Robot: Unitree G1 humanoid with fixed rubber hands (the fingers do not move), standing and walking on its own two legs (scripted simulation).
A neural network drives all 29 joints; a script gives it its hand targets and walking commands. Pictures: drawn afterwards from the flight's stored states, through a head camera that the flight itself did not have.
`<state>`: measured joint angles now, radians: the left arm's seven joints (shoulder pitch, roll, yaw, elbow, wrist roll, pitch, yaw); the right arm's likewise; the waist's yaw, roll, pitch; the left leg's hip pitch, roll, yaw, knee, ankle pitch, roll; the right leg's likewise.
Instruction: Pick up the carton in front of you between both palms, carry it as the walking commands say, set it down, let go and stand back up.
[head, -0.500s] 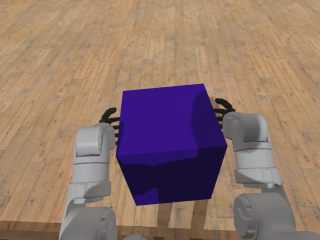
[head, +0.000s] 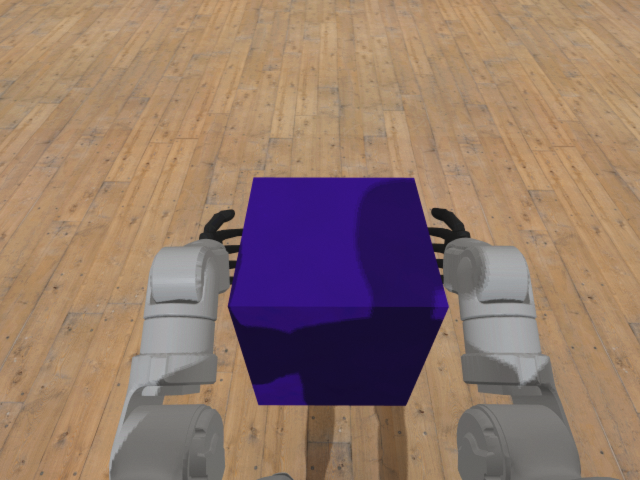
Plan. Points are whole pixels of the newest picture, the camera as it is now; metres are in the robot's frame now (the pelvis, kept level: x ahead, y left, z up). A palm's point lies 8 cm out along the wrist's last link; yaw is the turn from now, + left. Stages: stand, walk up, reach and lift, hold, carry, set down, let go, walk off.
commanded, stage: carry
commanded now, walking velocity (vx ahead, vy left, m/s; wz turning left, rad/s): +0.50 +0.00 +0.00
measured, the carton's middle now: (332, 296) +0.34 +0.00 +0.02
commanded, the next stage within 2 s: none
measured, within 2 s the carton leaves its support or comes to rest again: neither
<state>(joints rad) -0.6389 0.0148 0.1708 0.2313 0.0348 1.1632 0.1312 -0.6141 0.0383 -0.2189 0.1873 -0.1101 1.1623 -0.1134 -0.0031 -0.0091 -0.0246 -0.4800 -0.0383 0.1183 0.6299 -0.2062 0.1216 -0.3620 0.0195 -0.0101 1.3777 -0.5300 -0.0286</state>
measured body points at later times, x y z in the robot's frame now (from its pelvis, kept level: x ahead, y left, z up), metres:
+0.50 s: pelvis +0.31 -0.01 -0.01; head +0.34 -0.01 +0.44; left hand +0.67 +0.16 +0.10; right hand +0.69 -0.15 +0.10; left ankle +0.13 +0.06 -0.63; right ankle +0.42 -0.05 -0.72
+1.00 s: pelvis +0.61 +0.05 +0.01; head +0.61 +0.06 +0.46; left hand +0.94 +0.20 +0.10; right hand +0.94 -0.10 +0.10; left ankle +0.70 +0.14 -0.72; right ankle +0.43 -0.05 -0.68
